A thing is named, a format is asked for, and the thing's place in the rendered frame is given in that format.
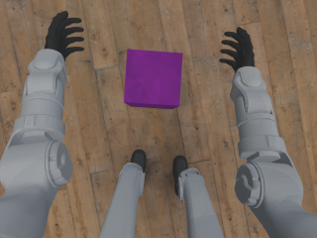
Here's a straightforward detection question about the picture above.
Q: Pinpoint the robot left forearm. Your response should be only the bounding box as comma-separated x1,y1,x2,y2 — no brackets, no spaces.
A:
0,49,67,187

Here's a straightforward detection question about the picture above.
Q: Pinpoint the right robot hand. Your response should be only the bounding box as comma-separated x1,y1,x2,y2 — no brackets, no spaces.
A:
219,27,255,73

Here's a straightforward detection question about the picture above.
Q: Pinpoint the left robot hand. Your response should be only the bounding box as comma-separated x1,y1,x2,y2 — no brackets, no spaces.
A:
45,11,84,61

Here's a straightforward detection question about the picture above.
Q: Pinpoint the left robot foot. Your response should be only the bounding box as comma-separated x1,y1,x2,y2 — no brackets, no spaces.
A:
131,149,147,173

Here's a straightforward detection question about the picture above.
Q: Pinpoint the right robot upper arm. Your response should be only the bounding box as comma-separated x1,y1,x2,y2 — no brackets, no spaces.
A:
234,161,317,238

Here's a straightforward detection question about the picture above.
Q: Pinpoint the left robot upper arm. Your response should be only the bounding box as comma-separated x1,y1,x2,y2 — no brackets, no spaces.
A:
0,140,73,238

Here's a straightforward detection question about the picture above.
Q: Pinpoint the right robot foot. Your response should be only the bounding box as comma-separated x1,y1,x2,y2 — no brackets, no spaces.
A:
172,155,188,196

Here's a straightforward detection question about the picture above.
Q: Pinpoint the robot right forearm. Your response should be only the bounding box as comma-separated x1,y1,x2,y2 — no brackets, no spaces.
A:
230,66,304,199

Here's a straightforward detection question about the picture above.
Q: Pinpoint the carton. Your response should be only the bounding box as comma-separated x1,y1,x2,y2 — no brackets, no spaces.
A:
124,49,183,109

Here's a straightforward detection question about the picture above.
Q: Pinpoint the robot foot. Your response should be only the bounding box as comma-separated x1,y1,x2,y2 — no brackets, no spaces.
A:
172,155,188,196
131,149,147,173

